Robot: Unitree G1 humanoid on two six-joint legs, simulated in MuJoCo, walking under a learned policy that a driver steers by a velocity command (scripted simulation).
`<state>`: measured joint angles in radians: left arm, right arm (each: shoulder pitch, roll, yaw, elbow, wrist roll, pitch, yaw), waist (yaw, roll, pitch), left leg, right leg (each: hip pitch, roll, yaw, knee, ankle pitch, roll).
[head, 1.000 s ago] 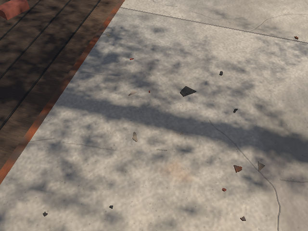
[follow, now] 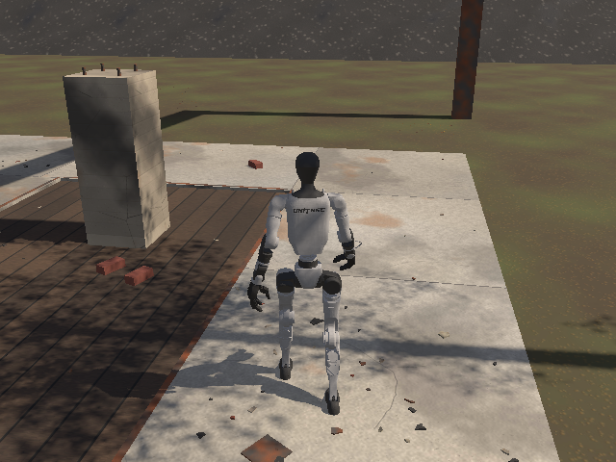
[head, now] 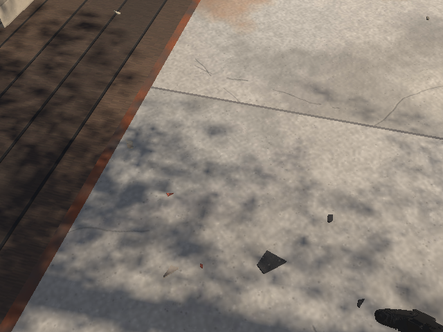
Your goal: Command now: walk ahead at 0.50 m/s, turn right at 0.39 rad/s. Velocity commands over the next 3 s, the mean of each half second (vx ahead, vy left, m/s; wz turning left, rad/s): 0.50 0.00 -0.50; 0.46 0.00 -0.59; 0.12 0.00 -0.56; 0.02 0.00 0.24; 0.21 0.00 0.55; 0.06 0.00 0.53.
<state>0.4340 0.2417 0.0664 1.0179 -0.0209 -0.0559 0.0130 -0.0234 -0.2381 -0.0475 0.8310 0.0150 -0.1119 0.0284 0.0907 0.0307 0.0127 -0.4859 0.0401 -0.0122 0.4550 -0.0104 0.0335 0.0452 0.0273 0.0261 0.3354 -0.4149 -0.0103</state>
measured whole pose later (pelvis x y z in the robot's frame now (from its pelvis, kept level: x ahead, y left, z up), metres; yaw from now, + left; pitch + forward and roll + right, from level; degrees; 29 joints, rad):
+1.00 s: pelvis +0.51 -0.14 +0.01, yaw -34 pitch +2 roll +0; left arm 0.38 0.28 0.09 0.79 -0.02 -0.03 0.03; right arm -0.04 -0.27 -0.06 0.74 -0.01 -0.12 0.02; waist 0.09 0.04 0.03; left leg -0.53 -0.01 -0.07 0.44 0.05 -0.01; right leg -0.08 0.11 0.20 0.46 -0.41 -0.07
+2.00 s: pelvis +0.61 -0.21 +0.00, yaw -40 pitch +1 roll -1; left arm 0.08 0.30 0.09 0.76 0.01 0.04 0.04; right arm 0.18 -0.30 -0.07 0.79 -0.01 0.04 0.01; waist -0.02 -0.03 0.05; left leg -0.28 -0.01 0.05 0.61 -0.35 0.06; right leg -0.38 -0.06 -0.09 0.85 -0.50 0.03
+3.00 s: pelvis +0.77 -0.28 +0.01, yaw -6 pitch +2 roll -1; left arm 0.11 0.35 0.08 0.79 -0.01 0.01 0.01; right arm 0.16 -0.30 -0.05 0.56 -0.01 0.02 0.00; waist 0.01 -0.04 0.07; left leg -0.35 -0.01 0.00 0.53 -0.22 0.04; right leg -0.46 -0.05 -0.02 1.08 -0.53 0.06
